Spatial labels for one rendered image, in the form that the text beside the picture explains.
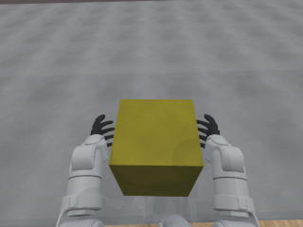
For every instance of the robot left hand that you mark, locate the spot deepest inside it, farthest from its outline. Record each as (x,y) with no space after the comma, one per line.
(97,128)

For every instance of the carton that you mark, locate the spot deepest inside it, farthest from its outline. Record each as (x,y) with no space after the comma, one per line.
(156,150)

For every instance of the robot right hand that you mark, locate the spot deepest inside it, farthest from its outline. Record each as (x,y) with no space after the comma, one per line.
(212,128)

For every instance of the right robot forearm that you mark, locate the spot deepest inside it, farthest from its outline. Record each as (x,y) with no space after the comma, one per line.
(231,195)

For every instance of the left robot forearm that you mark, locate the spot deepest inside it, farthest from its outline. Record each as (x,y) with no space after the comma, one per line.
(83,196)

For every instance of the robot right thigh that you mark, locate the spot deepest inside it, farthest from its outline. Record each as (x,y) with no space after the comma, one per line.
(173,220)

